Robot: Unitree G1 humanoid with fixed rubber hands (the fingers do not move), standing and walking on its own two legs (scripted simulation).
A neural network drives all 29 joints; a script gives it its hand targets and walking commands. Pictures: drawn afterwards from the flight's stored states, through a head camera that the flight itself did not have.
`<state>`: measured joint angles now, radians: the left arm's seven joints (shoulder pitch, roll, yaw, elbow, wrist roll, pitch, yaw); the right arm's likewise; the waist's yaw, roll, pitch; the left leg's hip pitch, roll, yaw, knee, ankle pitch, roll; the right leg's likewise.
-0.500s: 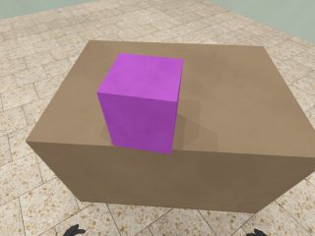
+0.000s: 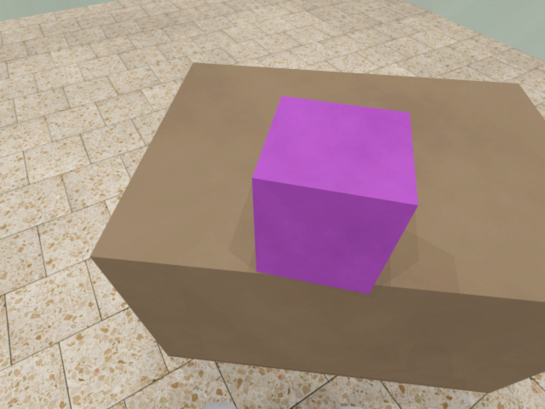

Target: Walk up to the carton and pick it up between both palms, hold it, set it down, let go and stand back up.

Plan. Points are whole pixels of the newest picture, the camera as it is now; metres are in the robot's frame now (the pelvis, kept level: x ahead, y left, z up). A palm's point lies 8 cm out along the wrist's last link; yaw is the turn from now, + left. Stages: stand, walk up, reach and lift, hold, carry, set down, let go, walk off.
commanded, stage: walk up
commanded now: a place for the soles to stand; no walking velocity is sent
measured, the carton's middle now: (326, 198) +0.45 -0.06 +0.04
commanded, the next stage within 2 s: none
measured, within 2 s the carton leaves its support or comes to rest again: neither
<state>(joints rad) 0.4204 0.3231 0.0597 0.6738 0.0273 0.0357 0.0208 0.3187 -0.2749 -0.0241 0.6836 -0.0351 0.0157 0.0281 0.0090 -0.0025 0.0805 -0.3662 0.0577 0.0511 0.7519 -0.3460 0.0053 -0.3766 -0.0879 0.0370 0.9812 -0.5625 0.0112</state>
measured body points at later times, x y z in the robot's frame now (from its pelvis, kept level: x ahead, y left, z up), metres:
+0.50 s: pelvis +0.04 +0.01 +0.01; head +0.06 +0.02 +0.46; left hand +0.21 +0.26 -0.09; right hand +0.13 -0.26 -0.09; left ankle +0.04 +0.12 -0.71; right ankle +0.06 -0.09 -0.71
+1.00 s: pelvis +0.02 +0.00 +0.02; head +0.03 -0.01 +0.47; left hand +0.18 +0.25 -0.08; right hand +0.09 -0.29 -0.09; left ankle +0.04 +0.12 -0.71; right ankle +0.05 -0.09 -0.71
